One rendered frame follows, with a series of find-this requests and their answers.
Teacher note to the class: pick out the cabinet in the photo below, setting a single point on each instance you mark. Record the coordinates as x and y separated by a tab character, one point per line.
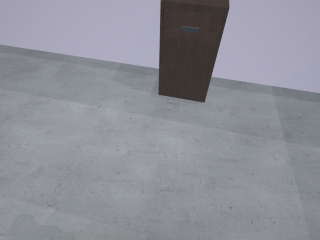
186	65

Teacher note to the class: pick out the drawer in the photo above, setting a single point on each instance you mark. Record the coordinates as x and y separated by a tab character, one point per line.
209	25

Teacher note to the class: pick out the handle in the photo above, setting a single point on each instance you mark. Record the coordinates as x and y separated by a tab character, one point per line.
190	29

